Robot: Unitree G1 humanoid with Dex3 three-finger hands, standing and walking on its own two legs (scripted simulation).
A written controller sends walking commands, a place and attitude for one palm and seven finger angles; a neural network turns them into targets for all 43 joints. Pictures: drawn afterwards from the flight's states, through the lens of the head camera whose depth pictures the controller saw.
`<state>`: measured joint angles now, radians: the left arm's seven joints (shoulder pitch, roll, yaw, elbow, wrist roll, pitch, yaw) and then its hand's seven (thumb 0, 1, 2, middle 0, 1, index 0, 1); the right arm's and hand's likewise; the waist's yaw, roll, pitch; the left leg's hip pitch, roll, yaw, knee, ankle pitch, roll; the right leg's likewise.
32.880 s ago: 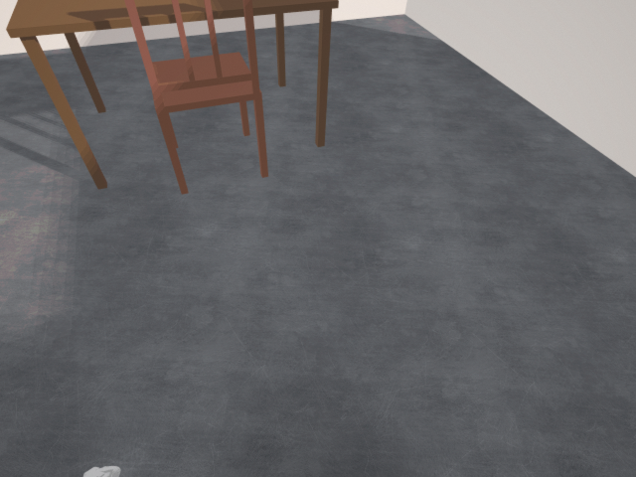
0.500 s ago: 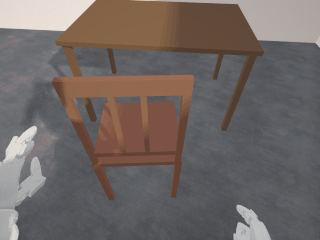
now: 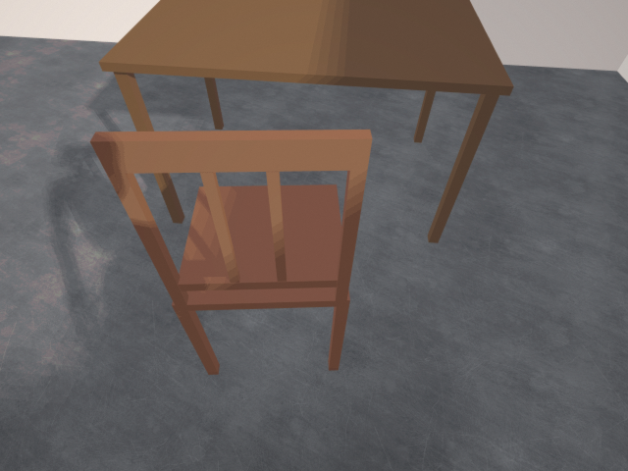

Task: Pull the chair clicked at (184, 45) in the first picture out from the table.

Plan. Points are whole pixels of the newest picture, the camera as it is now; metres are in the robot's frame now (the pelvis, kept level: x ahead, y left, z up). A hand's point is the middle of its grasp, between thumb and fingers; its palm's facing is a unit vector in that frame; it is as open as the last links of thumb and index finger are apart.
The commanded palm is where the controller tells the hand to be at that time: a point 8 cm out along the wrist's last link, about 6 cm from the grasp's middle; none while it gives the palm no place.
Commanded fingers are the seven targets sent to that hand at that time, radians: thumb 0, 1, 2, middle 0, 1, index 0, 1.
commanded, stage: let the arm hang, fingers relaxed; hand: left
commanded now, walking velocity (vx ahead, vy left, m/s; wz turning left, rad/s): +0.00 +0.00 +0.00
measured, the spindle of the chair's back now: (223, 233) +0.53 +0.21 -0.08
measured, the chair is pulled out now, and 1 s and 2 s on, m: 0.46 0.46 0.46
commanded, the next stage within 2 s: look to check the result in 0.54 s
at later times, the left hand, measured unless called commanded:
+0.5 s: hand out of the picture -0.01 +0.15 -0.18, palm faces +0.03 -0.99 -0.17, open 7.3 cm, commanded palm none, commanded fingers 0.00 0.90 0.90 -0.20 -0.30 -0.20 -0.30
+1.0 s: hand out of the picture -0.01 +0.15 -0.18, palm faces +0.03 -0.98 -0.18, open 7.4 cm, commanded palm none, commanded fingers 0.00 0.90 0.90 -0.20 -0.30 -0.20 -0.30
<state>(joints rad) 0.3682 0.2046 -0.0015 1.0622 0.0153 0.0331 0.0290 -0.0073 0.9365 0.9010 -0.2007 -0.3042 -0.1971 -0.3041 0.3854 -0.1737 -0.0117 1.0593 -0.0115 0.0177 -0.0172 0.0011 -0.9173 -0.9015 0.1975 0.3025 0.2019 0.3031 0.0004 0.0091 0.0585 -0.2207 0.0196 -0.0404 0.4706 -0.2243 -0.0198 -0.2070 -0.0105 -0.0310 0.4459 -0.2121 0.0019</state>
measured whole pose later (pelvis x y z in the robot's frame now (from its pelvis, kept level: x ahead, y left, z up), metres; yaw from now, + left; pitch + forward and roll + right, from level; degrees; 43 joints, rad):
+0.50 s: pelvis +0.00 -0.01 +0.00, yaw +0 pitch -2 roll +0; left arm 0.34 0.11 0.00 1.06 0.02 0.01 0.04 0.01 0.92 0.90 -0.20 -0.30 -0.20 -0.30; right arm 0.37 -0.09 -0.01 1.08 -0.01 0.00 -0.02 0.00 -0.91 -0.90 0.20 0.30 0.20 0.30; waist 0.00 0.01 0.03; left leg -0.23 0.03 -0.04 0.48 -0.23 -0.03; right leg -0.23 0.00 -0.03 0.48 -0.23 -0.01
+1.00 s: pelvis +0.00 -0.01 +0.00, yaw +0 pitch -1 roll +0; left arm 0.33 0.12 0.00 1.06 0.02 0.01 0.04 0.00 0.91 0.90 -0.20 -0.30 -0.20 -0.30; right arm 0.36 -0.10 -0.01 1.08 -0.01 0.00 -0.03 0.00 -0.91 -0.90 0.20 0.30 0.20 0.30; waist 0.00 0.01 0.04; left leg -0.23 0.03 -0.04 0.47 -0.23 -0.03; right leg -0.23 0.00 -0.03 0.47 -0.22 -0.01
